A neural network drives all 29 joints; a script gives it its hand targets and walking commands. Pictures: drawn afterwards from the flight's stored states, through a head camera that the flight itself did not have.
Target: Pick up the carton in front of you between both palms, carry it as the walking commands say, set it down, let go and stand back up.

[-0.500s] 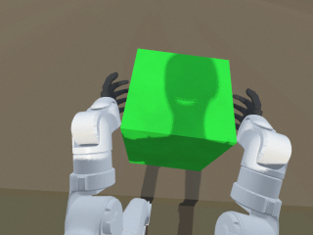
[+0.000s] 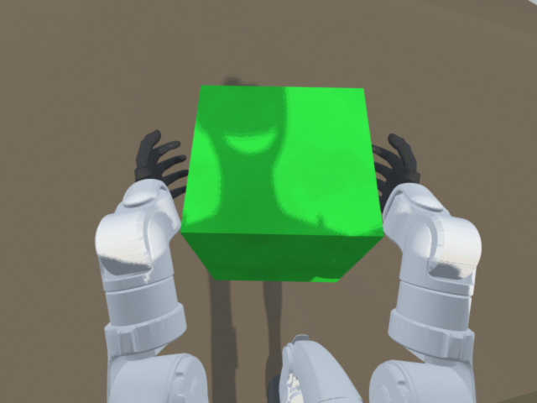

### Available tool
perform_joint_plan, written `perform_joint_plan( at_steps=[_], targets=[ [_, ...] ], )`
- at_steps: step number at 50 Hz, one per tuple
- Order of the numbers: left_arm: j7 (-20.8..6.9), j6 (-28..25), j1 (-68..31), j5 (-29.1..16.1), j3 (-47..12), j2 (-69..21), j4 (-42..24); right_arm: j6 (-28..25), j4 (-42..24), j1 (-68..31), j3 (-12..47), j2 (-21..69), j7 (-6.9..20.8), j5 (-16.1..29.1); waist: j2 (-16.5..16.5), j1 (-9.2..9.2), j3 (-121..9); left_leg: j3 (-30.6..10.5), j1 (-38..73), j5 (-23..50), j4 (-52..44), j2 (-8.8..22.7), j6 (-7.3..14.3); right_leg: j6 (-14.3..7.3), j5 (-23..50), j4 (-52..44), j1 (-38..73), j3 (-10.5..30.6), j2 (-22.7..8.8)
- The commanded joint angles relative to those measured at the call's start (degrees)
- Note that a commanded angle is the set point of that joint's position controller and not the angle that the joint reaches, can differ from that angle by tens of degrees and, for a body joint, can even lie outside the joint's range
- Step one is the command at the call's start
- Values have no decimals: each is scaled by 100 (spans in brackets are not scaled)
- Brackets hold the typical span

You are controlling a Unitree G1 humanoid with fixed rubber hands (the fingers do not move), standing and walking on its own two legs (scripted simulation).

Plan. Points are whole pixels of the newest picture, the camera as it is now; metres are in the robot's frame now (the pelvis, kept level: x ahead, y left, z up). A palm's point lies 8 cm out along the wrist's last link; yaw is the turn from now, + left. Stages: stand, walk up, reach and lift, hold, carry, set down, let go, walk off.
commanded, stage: carry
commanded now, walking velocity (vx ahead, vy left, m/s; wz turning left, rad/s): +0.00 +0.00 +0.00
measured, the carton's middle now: (278, 198) +0.40 -0.03 +0.09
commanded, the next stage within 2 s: none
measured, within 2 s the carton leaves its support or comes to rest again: neither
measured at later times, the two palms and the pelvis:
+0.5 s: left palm (77, 16) +0.56 +0.23 +0.27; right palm (308, 35) +0.55 -0.07 +0.26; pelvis +0.21 +0.08 +0.10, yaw +2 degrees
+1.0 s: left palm out of the picture +0.75 +0.22 +0.24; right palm out of the picture +0.76 -0.09 +0.23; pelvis +0.41 +0.05 +0.08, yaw +3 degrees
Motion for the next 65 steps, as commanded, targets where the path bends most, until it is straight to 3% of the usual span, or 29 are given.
perform_joint_plan(
  at_steps=[1,2,3,6,9,11,13,14,15,17,20,24,28,30,33,34,39,41,43,47,48,49,50,51,52,53,55,60,65],
  targets=[
    [-86,286,-3057,-1053,-3593,-3870,-346,325,-678,-3300,3319,4081,262,844,364,1675,-3550,479,-401,6185,3896,337,-520,-583,4003,-3878,5650,151,177],
    [-160,307,-3005,-1234,-3796,-3895,-301,314,-804,-3164,3157,3674,186,509,-1250,1498,-3408,148,-2171,-207,5881,-666,-886,-1437,7905,-4010,6655,2569,-1431],
    [-195,378,-3125,-1408,-3979,-3865,-218,410,-590,-2803,2890,3546,60,197,-953,1183,-3856,-638,-2427,-525,7163,-407,-584,-1765,8340,-3874,6539,3280,-1763],
    [-265,387,-3849,-1857,-4116,-4149,-69,478,42,-2594,2219,3530,60,-99,64,1095,-3260,-1136,-3371,-1039,7168,47,-236,-1561,5330,-3711,6114,3213,-1662],
    [-398,453,-4292,-2238,-4402,-4842,195,592,132,-2822,2141,3559,144,-225,467,818,-2467,-512,-2561,-645,5692,237,-114,-1168,3066,-4553,3827,2339,-1423],
    [-351,465,-4215,-2261,-4132,-4759,373,537,-252,-3606,2225,3449,115,109,432,888,-2637,-436,-2348,-1630,3090,231,-242,-909,3860,-4304,4407,1925,-1103],
    [-301,551,-3861,-1914,-3740,-4490,799,575,122,-3053,2096,3236,97,-204,-690,800,-2540,-28,-1345,-636,1142,60,-189,-664,3805,-4518,4324,1555,-1125],
    [-256,620,-3589,-1611,-3426,-4188,1375,682,529,-2919,2141,3061,64,-319,-716,782,-2680,464,-751,357,798,-89,-233,-618,3240,-4143,4037,1125,-1131],
    [-232,625,-3734,-1479,-3429,-4243,1141,679,684,-2987,2211,3407,87,-261,75,760,-2624,-62,-409,925,421,189,-227,-402,2749,-3972,3806,1030,-1047],
    [-157,675,-3553,-1245,-3094,-4233,1488,757,874,-3293,2157,3444,145,-41,1049,741,-2592,-2343,-266,1173,-626,1757,249,226,337,-3035,3167,318,-251],
    [-77,628,-4033,-1088,-2925,-4495,1426,670,1127,-3731,2253,4024,216,231,1320,394,-2209,-2695,599,615,-663,1880,575,325,-479,-2053,1678,582,-64],
    [-112,396,-3724,-702,-2676,-4592,1823,373,764,-4299,2917,4399,155,501,447,283,-2250,-2440,1336,2451,-482,1982,471,507,-96,-1475,1014,543,-192],
    [-89,300,-3281,-511,-2657,-4149,1625,226,449,-4106,3039,4343,196,686,144,418,-2404,-2147,1535,1046,-932,1682,159,627,685,-1320,968,599,-292],
    [-47,317,-3238,-563,-2537,-4176,1723,160,197,-4318,3063,4192,194,907,866,388,-2415,-1941,1848,1406,-888,1542,97,564,733,-1300,649,649,-231],
    [-49,302,-3270,-712,-2792,-4297,1535,142,-116,-4162,3014,3929,135,671,773,406,-2245,-1689,1692,1197,-1083,1509,247,615,1026,-1261,572,518,-417],
    [-5,302,-3330,-592,-2765,-3934,1552,261,848,-3352,2730,3817,82,426,599,422,-2278,-1851,1942,1240,-1044,1628,277,587,981,-1164,334,609,-437],
    [-73,193,-3126,-952,-3038,-4452,1529,67,62,-3716,2882,3952,61,476,788,249,-2080,-1130,2109,2929,-670,1280,463,494,870,-1807,186,243,-330],
    [-24,154,-3424,-1064,-3291,-4366,1197,85,593,-3177,2573,3949,40,396,1337,366,-1903,-767,1302,1994,-957,1290,450,511,1304,-2332,878,113,-451],
    [-29,76,-3263,-1065,-3337,-4348,1100,-3,300,-3136,2696,3751,4,272,948,261,-1712,-815,1393,2871,-692,1312,504,406,1241,-2791,1108,-170,-255],
    [-76,20,-2638,-884,-3047,-3915,1365,-57,195,-3260,3096,3960,-39,448,823,535,-2076,-375,1040,4731,571,1215,216,192,1110,-3803,2428,-334,157],
    [-52,2,-2481,-889,-3087,-4003,1453,-36,437,-2942,2993,3824,-62,372,1045,958,-2571,59,902,4871,1496,1079,-96,173,1412,-4592,3685,-280,120],
    [-65,-68,-2401,-896,-3049,-4039,1317,-111,98,-3102,3095,3978,-50,420,253,1079,-3033,213,-460,4053,2589,779,-361,-40,2225,-4629,5534,387,-380],
    [-78,-125,-2386,-919,-3116,-3957,1040,-112,3,-3001,3247,4040,-19,425,-1334,982,-3692,129,-2133,383,3856,159,-561,-519,3627,-4070,7345,2527,-2015],
    [-93,-240,-2847,-1073,-3324,-4007,688,-96,62,-2883,3242,4289,21,457,-2095,1054,-3546,85,-3541,-1132,5018,-336,-562,-1135,4376,-4464,7719,3711,-2313],
    [-137,-236,-2427,-1134,-3343,-4073,1056,-135,-8,-3020,3201,4122,2,489,-1456,1134,-3546,-172,-3981,-1195,5723,-147,-484,-1352,4324,-4402,7794,3583,-2332],
    [-176,-194,-1598,-853,-3104,-4008,1460,-105,294,-2899,3288,4079,6,479,-895,1037,-3180,-431,-3756,-833,5193,348,-464,-909,3461,-4559,6961,3190,-2110],
    [-302,-351,-2380,-1003,-3546,-4543,1135,-255,547,-2477,3143,4456,68,160,-15,791,-2651,-392,-3391,-461,4525,581,-462,-738,2378,-5146,5757,2713,-1974],
    [-572,-691,-2394,-1220,-4024,-4955,568,-595,861,-1984,3392,5124,235,12,-573,746,-2276,216,-2973,366,2617,631,-571,-401,1505,-5776,5331,1587,-1560],
    [-606,-740,-709,-1033,-4137,-5000,1064,-809,-375,-1885,4037,4985,302,214,-649,1035,-2182,779,-3333,777,1279,292,-633,-187,4630,-5140,6665,963,-1189]
  ],
)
